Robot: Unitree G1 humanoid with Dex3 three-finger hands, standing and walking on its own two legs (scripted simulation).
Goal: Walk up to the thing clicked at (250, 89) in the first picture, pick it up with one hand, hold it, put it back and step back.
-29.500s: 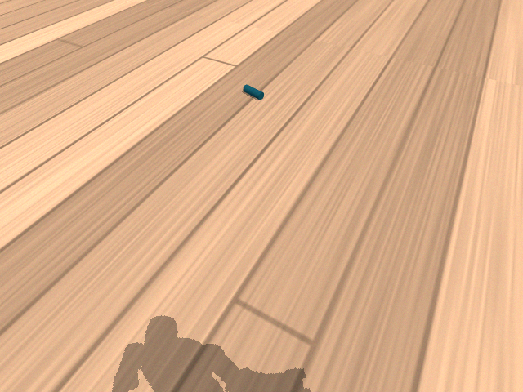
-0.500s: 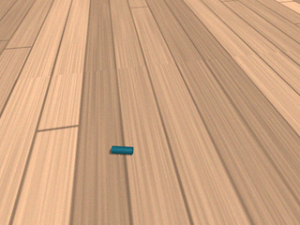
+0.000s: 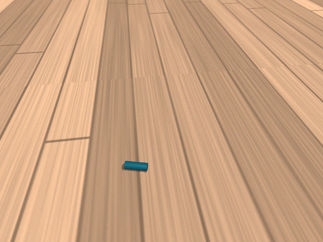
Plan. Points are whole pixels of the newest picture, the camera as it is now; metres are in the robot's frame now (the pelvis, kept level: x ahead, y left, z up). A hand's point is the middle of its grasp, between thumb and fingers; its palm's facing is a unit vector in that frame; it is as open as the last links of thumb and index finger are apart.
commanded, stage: walk up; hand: left
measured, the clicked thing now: (136, 165) +0.74 +0.21 -0.74
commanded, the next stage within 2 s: none
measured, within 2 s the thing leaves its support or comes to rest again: neither
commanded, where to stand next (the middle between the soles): +0.34 +0.01 m, yaw -5 degrees
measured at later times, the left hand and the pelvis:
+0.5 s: hand (88, 208) +0.25 +0.25 -0.15, palm faces -0.10 -0.92 -0.37, open 7.4 cm; pelvis +0.14 -0.01 -0.02, yaw -2 degrees
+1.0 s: hand (98, 195) +0.30 +0.24 -0.17, palm faces -0.05 -0.95 -0.32, open 7.4 cm; pelvis +0.22 -0.02 -0.02, yaw -2 degrees
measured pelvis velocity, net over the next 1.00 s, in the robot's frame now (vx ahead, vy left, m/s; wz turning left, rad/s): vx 0.22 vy -0.02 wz -0.03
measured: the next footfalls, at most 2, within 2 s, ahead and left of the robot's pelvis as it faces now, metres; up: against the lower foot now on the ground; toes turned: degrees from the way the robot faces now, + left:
right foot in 0.48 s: +0.28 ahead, -0.13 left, +0.00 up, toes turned -4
left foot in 0.84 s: +0.32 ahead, +0.11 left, +0.00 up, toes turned -2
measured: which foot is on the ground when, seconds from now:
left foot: down 0.00-0.50, up 0.52-0.82, down 0.84-1.00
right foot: down 0.00-0.08, up 0.10-0.46, down 0.48-1.00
